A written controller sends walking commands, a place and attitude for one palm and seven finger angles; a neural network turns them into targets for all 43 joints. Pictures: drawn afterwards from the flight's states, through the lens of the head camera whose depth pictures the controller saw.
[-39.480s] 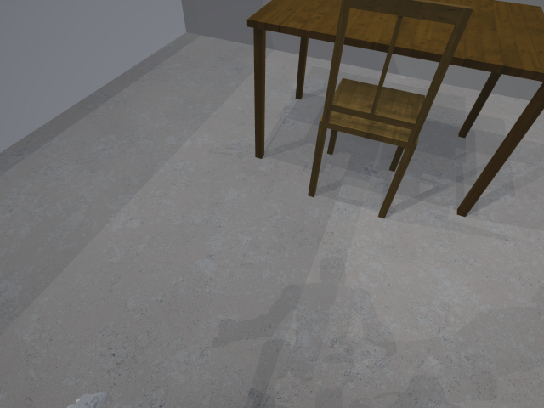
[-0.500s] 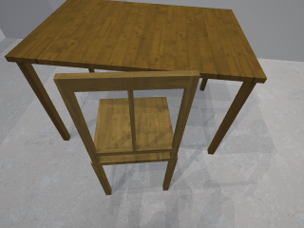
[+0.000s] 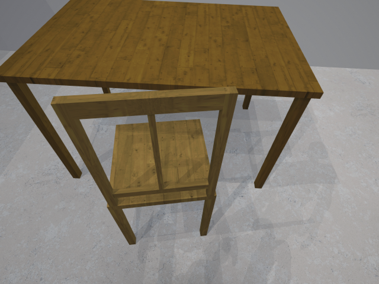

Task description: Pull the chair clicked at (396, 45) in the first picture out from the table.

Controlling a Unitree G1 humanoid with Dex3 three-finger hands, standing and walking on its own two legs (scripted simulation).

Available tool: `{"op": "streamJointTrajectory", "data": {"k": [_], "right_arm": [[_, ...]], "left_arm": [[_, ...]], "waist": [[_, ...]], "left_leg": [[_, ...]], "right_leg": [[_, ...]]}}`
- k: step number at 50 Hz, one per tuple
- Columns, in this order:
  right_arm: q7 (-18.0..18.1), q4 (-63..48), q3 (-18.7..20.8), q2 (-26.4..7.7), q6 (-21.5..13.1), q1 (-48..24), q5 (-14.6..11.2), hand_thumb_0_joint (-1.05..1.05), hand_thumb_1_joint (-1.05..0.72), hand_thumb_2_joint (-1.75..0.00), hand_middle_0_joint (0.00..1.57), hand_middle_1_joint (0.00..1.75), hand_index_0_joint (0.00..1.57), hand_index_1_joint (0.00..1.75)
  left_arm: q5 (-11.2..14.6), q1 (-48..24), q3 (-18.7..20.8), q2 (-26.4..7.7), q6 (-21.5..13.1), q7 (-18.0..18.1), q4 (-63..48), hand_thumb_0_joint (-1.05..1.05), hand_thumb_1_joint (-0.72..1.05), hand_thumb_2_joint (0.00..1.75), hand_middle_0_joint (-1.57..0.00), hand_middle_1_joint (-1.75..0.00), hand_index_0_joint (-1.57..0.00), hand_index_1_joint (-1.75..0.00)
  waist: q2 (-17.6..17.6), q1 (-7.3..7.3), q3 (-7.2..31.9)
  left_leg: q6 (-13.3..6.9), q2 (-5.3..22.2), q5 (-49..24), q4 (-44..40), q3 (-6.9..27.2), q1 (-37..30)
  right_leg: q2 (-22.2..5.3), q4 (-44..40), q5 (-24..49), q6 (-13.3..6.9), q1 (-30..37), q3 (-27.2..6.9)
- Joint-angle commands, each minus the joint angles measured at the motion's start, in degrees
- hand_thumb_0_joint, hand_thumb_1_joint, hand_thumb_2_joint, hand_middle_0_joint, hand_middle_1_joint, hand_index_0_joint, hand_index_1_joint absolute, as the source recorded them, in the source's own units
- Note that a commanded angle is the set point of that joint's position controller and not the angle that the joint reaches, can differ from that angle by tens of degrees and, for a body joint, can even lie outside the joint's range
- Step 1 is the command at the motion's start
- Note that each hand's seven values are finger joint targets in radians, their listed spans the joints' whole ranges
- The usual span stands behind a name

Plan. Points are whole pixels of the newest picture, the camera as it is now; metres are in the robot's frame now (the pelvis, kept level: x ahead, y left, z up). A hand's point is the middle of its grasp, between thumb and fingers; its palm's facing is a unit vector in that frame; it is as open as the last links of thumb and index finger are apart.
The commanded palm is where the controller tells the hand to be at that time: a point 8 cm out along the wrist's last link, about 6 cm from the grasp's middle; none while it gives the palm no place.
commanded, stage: look again from close up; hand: left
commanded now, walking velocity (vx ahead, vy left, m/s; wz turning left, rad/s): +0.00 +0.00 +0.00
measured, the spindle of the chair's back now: (157, 156) +0.45 +0.12 -0.05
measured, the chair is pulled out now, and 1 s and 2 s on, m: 0.16 0.16 0.16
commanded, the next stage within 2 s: raise the hand toward the chair's back in 0.38 s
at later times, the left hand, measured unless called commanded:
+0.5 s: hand out of the picture +0.01 +0.18 -0.17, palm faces -0.01 -0.98 -0.21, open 7.4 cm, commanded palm +0.10 +0.22 -0.07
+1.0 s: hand out of the picture +0.12 +0.18 -0.09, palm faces +0.34 -0.94 -0.05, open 10.1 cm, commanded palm +0.13 +0.22 -0.06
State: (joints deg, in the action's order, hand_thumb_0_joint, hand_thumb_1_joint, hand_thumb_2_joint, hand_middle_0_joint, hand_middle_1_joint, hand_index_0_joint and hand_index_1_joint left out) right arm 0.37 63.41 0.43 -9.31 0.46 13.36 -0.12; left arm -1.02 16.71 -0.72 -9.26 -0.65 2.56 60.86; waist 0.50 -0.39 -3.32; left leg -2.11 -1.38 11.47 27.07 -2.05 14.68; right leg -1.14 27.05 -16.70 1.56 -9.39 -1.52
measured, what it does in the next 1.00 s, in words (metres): lowers itself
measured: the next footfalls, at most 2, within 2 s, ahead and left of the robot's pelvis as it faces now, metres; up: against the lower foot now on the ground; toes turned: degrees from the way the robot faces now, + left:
none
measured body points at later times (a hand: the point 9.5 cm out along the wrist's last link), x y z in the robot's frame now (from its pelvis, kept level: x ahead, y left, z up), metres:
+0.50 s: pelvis +0.01 +0.00 +0.00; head +0.03 +0.00 +0.45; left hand +0.01 +0.23 -0.16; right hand +0.02 -0.23 -0.16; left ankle +0.03 +0.09 -0.74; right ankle -0.02 -0.14 -0.74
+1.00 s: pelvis -0.03 -0.05 -0.11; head +0.03 -0.02 +0.33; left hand +0.10 +0.23 -0.08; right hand +0.24 -0.27 -0.14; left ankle +0.03 +0.09 -0.74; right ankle -0.02 -0.14 -0.74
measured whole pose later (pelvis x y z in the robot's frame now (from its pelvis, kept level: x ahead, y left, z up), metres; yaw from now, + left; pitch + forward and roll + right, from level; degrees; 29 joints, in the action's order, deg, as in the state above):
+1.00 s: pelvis -0.03 -0.05 -0.11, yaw +3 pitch +15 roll -2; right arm 2.6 29.7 3.0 -14.7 -12.7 6.0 0.6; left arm 13.8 32.3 9.9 -10.2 -31.1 -6.2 2.0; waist 1.7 3.7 8.9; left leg 2.4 1.3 27.4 71.7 5.3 59.5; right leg 2.0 71.6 -35.4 -3.6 -51.5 6.2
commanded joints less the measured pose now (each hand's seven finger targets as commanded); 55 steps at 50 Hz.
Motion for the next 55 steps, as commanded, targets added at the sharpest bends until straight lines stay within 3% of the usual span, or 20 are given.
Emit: {"op": "streamJointTrajectory", "data": {"k": [1, 23, 24, 25, 26, 27, 28, 29, 31, 33, 35, 37, 38, 42, 46, 47, 50, 51, 53, 55], "right_arm": [[0.40, -1.94, 1.22, -5.98, -1.10, 2.31, 0.08, 0.00, -0.90, -0.90, 0.20, 0.30, 0.20, 0.30], [0.50, -1.61, 1.28, -6.35, -0.96, 2.44, 0.12, 0.00, -0.90, -0.90, 0.20, 0.30, 0.20, 0.30], [0.57, -5.59, 0.82, -7.49, -2.18, -0.33, 0.31, 0.00, -0.90, -0.90, 0.20, 0.30, 0.20, 0.30], [2.64, -25.15, 2.78, -16.56, -9.88, 1.73, -2.32, 0.00, -0.90, -0.90, 0.20, 0.30, 0.20, 0.30], [5.18, -21.80, -0.10, -9.37, -14.33, -2.99, -2.76, 0.00, -0.90, -0.90, 0.20, 0.30, 0.20, 0.30], [5.22, -20.54, 0.74, -11.82, -17.27, -3.65, -1.66, 0.00, -0.90, -0.90, 0.20, 0.30, 0.20, 0.30], [4.09, -18.35, 1.00, -8.57, -17.58, -2.13, -2.54, 0.00, -0.90, -0.90, 0.20, 0.30, 0.20, 0.30], [3.56, -22.57, 1.40, -11.22, -17.27, -1.21, -2.71, 0.00, -0.90, -0.90, 0.20, 0.30, 0.20, 0.30], [3.33, -26.03, 2.57, -11.80, -17.71, -4.18, -1.27, 0.00, -0.90, -0.90, 0.20, 0.30, 0.20, 0.30], [1.95, -28.45, 3.13, -10.93, -16.87, -6.14, 0.06, 0.00, -0.90, -0.90, 0.20, 0.30, 0.20, 0.30], [0.54, -30.92, 4.20, -10.68, -16.29, -8.22, 0.73, 0.00, -0.90, -0.90, 0.20, 0.30, 0.20, 0.30], [-0.86, -34.22, 4.98, -11.26, -15.63, -9.56, 0.35, 0.00, -0.90, -0.90, 0.20, 0.30, 0.20, 0.30], [-0.86, -37.13, 5.15, -11.51, -15.22, -10.72, 0.09, 0.00, -0.90, -0.90, 0.20, 0.30, 0.20, 0.30], [0.03, -42.99, 4.26, -11.42, -13.55, -11.61, -1.08, 0.00, -0.90, -0.90, 0.20, 0.30, 0.20, 0.30], [2.21, -41.39, 4.46, -10.02, -15.13, -6.39, 0.95, 0.00, -0.90, -0.90, 0.20, 0.30, 0.20, 0.30], [2.82, -40.52, 4.34, -9.57, -15.49, -5.55, 1.30, 0.00, -0.90, -0.90, 0.20, 0.30, 0.20, 0.30], [3.58, -37.95, 3.19, -10.13, -17.13, -5.09, 0.97, 0.00, -0.90, -0.90, 0.20, 0.30, 0.20, 0.30], [3.83, -37.12, 3.02, -10.50, -17.34, -4.80, 0.72, 0.00, -0.90, -0.90, 0.20, 0.30, 0.20, 0.30], [4.43, -36.38, 2.62, -11.14, -17.14, -5.47, -0.02, 0.00, -0.90, -0.90, 0.20, 0.30, 0.20, 0.30], [5.16, -37.09, 2.39, -11.15, -15.41, -6.07, -1.31, 0.00, -0.90, -0.90, 0.20, 0.30, 0.20, 0.30]], "left_arm": [[-0.06, 4.46, 1.10, -6.39, -0.61, 0.55, -1.57, 0.00, 0.90, 0.90, -0.20, -0.30, -0.20, -0.30], [-0.06, 4.24, 1.04, -6.25, -0.43, 0.52, -1.33, 0.00, 0.90, 0.90, -0.20, -0.30, -0.20, -0.30], [-0.90, 6.47, 1.17, -6.57, -1.81, 2.04, 0.17, 0.00, 0.90, 0.90, -0.20, -0.30, -0.20, -0.30], [9.22, -35.48, 10.37, -20.48, -13.43, 3.45, -88.68, 0.00, 0.88, 0.89, -0.20, -0.30, -0.20, -0.30], [6.04, -20.92, 12.48, -22.73, -11.64, 6.27, -82.86, 0.00, 0.85, 0.88, -0.20, -0.29, -0.20, -0.29], [6.69, -9.57, 5.44, -11.73, -9.45, 7.43, -72.97, 0.00, 0.83, 0.87, -0.19, -0.29, -0.19, -0.29], [7.50, 10.50, -2.60, 3.21, -3.31, 7.34, -52.37, 0.00, 0.81, 0.86, -0.19, -0.29, -0.19, -0.29], [10.11, 1.08, 0.41, 0.01, -4.89, 6.58, -64.60, 0.00, 0.78, 0.85, -0.19, -0.28, -0.19, -0.28], [8.73, 3.32, 4.57, -2.30, -10.91, 4.74, -60.06, 0.00, 0.74, 0.83, -0.18, -0.27, -0.18, -0.27], [10.46, 17.07, 6.85, 1.41, -18.05, 0.54, -48.66, 0.00, 0.69, 0.81, -0.18, -0.27, -0.18, -0.27], [13.72, 22.72, 10.03, 1.24, -27.50, -6.29, -48.94, 0.00, 0.64, 0.79, -0.17, -0.26, -0.17, -0.26], [16.23, 24.48, 14.72, -2.56, -33.98, -12.60, -48.97, 0.00, 0.60, 0.77, -0.17, -0.25, -0.17, -0.25], [16.41, 24.24, 14.93, -3.53, -33.73, -14.00, -50.26, 0.00, 0.57, 0.76, -0.17, -0.25, -0.17, -0.25], [16.39, 13.38, 13.37, -4.99, -28.73, -14.42, -60.30, 0.00, 0.48, 0.72, -0.16, -0.23, -0.16, -0.23], [15.31, -6.13, 16.45, -12.86, -38.39, -8.51, -87.46, 0.00, 0.39, 0.68, -0.15, -0.22, -0.15, -0.22], [14.95, -5.41, 15.12, -12.15, -41.18, -7.91, -90.57, 0.00, 0.36, 0.67, -0.15, -0.22, -0.15, -0.22], [15.60, -1.30, 8.91, -8.90, -43.80, -10.88, -87.39, 0.00, 0.29, 0.64, -0.14, -0.20, -0.14, -0.20], [15.97, -1.22, 8.54, -9.08, -42.99, -12.88, -84.01, 0.00, 0.27, 0.63, -0.14, -0.20, -0.14, -0.20], [16.86, 1.55, 8.86, -9.20, -38.13, -16.67, -75.07, 0.00, 0.22, 0.61, -0.13, -0.19, -0.13, -0.19], [18.03, 5.20, 10.70, -9.06, -28.67, -19.74, -64.77, 0.00, 0.18, 0.59, -0.13, -0.19, -0.13, -0.19]], "waist": [[-0.13, 0.50, 0.44], [0.14, 0.16, 0.02], [1.96, 1.11, 2.25], [-8.42, -5.12, 33.13], [-12.99, -1.00, 28.01], [-11.64, -0.92, 23.19], [-5.72, -1.74, 10.06], [-5.98, -2.10, 5.57], [-1.16, -2.30, 1.18], [11.95, 1.49, 2.00], [16.77, 4.69, 6.66], [10.55, 6.29, 9.97], [6.74, 6.43, 11.50], [-3.15, 4.37, 16.97], [-8.18, -0.30, 28.26], [-10.73, -0.32, 29.91], [-11.19, -2.38, 26.13], [-8.31, -3.77, 24.71], [-4.15, -4.36, 20.54], [0.89, -2.70, 18.56]], "left_leg": [[-0.15, 6.43, -4.70, -5.10, 6.84, -5.08], [0.07, 6.75, -4.54, -5.87, 6.58, -6.39], [0.99, 7.75, -15.20, 4.66, 5.43, -4.34], [1.06, 1.79, -16.71, -1.22, 4.10, -20.24], [1.42, 4.97, -15.36, -2.11, 0.96, -23.43], [3.11, 5.09, -9.60, -4.24, 3.93, -17.36], [1.74, 4.61, -2.06, -4.66, 5.14, -7.90], [1.96, 3.53, 3.07, -3.19, 7.01, -1.32], [1.68, 1.52, 6.97, 3.67, 5.58, 6.22], [2.72, 1.81, 6.40, 11.43, 4.80, 16.08], [3.27, 1.55, 5.72, 17.77, 3.15, 23.02], [3.62, 0.50, 4.73, 22.35, 1.65, 26.80], [3.13, 0.11, 5.45, 24.01, 0.58, 27.60], [1.88, -0.45, 12.17, 28.75, 0.11, 31.70], [0.31, 1.40, 9.57, 36.64, 2.38, 29.48], [0.17, 1.63, 8.56, 37.39, 2.63, 27.99], [-0.13, 2.36, 8.20, 39.53, 3.49, 30.15], [-0.32, 2.59, 8.43, 40.62, 3.92, 31.99], [-0.23, 2.53, 10.89, 41.48, 4.23, 37.30], [-0.05, 1.83, 13.52, 40.73, 3.77, 41.44]], "right_leg": [[-4.76, -5.41, 7.16, -2.22, -4.74, -3.01], [-4.73, -6.15, 6.93, -2.16, -4.95, -3.17], [-5.63, -5.83, 19.52, -2.04, -2.79, -4.28], [0.15, 1.76, 18.59, -3.13, -2.65, 3.61], [1.50, 4.17, 7.28, -2.73, -6.38, 3.91], [1.93, 6.71, 0.28, -3.42, -8.98, 6.08], [0.83, 7.00, -2.94, -2.79, -13.71, 6.40], [0.37, 6.40, -1.23, -2.63, -14.00, 7.34], [0.70, 4.69, -2.09, -2.61, -18.40, 7.81], [1.99, 11.92, -6.12, -2.79, -26.94, 9.62], [2.15, 18.12, -6.90, -2.97, -30.65, 8.63], [1.73, 22.83, -3.35, -3.49, -30.06, 6.69], [1.56, 24.16, -3.33, -3.47, -30.63, 6.03], [1.18, 26.08, -10.50, -3.18, -35.17, 3.06], [1.93, 28.68, -11.26, -2.97, -39.48, -1.08], [2.13, 29.17, -11.24, -3.44, -40.39, -1.23], [2.55, 30.21, -9.97, -3.77, -43.34, -0.64], [2.59, 29.75, -9.48, -3.41, -43.26, -0.90], [1.96, 27.71, -11.10, -2.60, -42.40, -2.42], [1.13, 24.10, -15.83, -1.63, -39.35, -4.75]]}}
